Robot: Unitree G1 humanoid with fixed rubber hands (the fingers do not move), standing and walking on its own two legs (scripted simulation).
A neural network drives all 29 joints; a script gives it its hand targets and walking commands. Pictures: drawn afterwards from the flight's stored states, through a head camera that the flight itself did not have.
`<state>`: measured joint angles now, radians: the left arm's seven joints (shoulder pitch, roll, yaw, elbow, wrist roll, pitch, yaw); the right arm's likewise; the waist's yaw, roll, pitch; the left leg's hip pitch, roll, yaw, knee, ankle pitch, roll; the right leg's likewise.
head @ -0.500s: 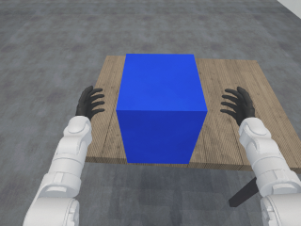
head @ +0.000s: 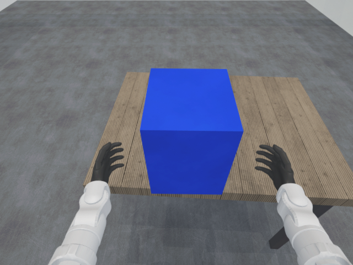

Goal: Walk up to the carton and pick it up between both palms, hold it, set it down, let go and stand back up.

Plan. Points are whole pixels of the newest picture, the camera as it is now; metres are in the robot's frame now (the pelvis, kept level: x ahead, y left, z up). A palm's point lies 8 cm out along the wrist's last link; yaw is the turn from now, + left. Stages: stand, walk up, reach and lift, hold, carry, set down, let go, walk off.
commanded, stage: set down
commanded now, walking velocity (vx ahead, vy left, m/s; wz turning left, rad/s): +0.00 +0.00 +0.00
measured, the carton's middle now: (187, 133) +0.48 +0.01 +0.02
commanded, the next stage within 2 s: let go in 1.70 s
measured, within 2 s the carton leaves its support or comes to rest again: neither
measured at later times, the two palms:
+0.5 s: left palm (101, 210) +0.26 +0.21 -0.03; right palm (286, 219) +0.25 -0.22 -0.03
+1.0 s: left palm (97, 232) +0.22 +0.22 -0.06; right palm (285, 248) +0.20 -0.22 -0.06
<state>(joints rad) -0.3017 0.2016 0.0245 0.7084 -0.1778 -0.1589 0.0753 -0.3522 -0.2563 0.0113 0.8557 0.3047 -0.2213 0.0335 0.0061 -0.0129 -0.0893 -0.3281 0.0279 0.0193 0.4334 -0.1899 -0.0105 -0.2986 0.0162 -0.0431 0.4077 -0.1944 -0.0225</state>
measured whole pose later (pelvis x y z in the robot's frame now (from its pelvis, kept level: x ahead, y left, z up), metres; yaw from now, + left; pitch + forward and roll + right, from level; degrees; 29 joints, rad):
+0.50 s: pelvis +0.00 +0.00 -0.01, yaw +0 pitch +2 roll +0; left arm -0.09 0.19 -0.02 0.74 -0.19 -0.34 0.10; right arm -0.13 -0.22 0.05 0.91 0.28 -0.41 0.05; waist 0.00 -0.03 -0.04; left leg -0.30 0.03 0.02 0.51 -0.24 -0.01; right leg -0.28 0.02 -0.03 0.50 -0.25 -0.02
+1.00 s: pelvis +0.02 +0.00 +0.00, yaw -2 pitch -3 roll +0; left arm 0.12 0.18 0.01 0.60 -0.08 -0.13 0.06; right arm 0.11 -0.17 0.03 0.79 0.14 -0.32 0.02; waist 0.02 -0.04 0.02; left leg -0.11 0.03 0.04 0.41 -0.24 -0.01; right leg -0.10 0.02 0.00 0.40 -0.24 -0.02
